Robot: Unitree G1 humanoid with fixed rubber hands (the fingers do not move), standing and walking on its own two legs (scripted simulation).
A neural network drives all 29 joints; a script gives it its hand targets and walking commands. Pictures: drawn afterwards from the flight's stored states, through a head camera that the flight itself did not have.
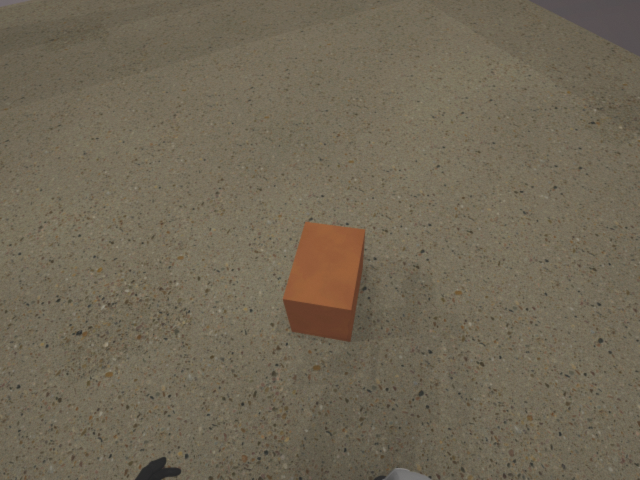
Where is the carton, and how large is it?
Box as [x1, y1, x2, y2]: [283, 222, 364, 341]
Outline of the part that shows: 305,222 283,296 283,301 292,331 350,341 362,268 364,229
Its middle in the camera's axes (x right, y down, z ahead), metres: +0.02 +0.15 +1.28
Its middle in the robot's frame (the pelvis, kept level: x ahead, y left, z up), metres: +0.74 +0.03 -0.65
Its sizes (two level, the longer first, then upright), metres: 0.292 0.201 0.237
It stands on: the floor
